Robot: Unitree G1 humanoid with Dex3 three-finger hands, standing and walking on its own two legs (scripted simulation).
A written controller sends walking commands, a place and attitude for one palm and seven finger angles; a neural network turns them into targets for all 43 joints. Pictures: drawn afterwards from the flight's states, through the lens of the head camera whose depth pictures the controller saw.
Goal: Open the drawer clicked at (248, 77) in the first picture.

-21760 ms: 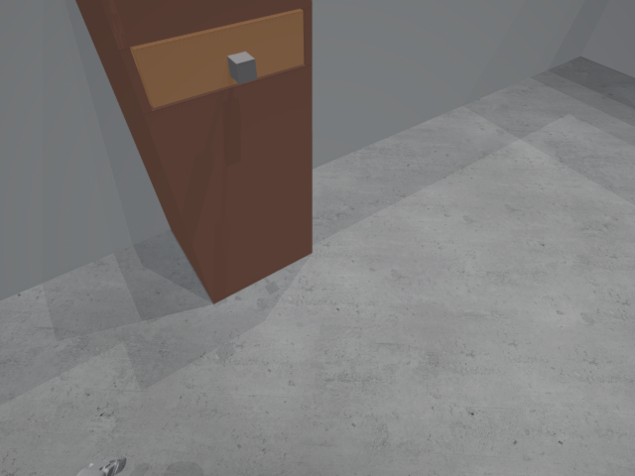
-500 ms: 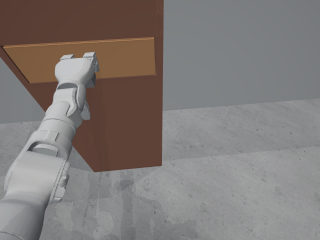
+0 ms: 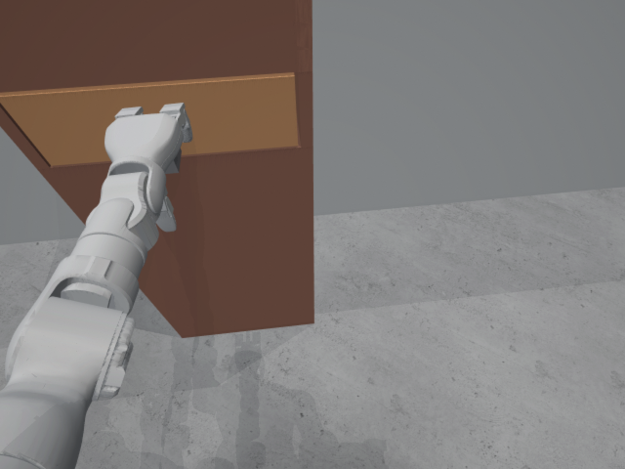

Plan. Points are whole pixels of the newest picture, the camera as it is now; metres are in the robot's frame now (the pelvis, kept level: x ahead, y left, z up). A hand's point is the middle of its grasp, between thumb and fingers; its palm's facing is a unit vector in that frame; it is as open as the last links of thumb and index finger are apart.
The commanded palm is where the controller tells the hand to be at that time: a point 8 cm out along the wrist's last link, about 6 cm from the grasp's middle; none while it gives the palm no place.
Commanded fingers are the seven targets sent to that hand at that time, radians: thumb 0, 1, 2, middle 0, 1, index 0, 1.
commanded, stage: close the thumb around the handle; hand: left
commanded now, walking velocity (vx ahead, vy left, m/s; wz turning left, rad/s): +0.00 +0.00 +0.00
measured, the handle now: (161, 141) +0.54 +0.18 +0.10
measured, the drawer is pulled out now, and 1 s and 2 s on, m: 0.00 0.02 0.17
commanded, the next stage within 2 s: pull the drawer open in 0.56 s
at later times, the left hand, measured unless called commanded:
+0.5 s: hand (158, 174) +0.49 +0.18 +0.09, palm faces -0.02 -0.04 -1.00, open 8.1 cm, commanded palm +0.47 +0.19 +0.15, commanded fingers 0.00 0.90 0.90 -0.40 -1.35 -0.40 -1.35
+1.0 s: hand (157, 186) +0.47 +0.18 +0.09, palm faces -0.01 -0.05 -1.00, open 8.1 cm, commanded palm +0.43 +0.19 +0.15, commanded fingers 0.00 0.90 0.90 -0.40 -1.35 -0.40 -1.35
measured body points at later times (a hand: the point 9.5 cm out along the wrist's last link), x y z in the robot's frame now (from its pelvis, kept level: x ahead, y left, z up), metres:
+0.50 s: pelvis +0.00 +0.00 +0.00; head +0.07 -0.01 +0.45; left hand +0.49 +0.18 +0.14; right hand +0.04 -0.27 -0.13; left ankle -0.01 +0.11 -0.72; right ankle -0.05 -0.11 -0.72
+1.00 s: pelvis +0.01 +0.00 +0.00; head +0.06 -0.02 +0.45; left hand +0.47 +0.18 +0.14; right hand +0.04 -0.27 -0.13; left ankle -0.01 +0.11 -0.72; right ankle -0.05 -0.11 -0.72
